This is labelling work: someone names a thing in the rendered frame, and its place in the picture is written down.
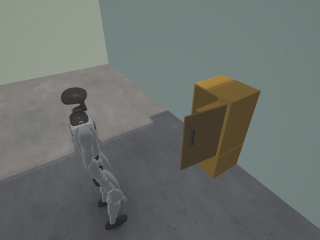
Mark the handle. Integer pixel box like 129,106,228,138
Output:
187,126,196,146

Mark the right robot thigh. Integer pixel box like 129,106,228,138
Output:
92,169,120,205

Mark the right robot forearm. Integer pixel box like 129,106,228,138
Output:
88,162,115,194

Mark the robot right upper arm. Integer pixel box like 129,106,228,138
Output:
77,126,99,171

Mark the robot left hand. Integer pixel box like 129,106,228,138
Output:
98,137,106,150

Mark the right robot shin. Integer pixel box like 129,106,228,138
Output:
107,199,121,225

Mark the cupboard door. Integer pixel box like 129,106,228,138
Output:
180,104,228,170

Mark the robot right hand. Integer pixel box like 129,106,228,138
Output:
108,188,128,208

